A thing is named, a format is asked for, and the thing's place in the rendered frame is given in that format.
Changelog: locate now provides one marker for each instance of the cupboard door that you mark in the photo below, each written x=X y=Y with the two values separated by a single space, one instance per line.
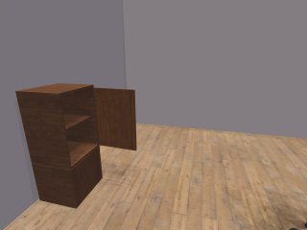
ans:
x=116 y=117

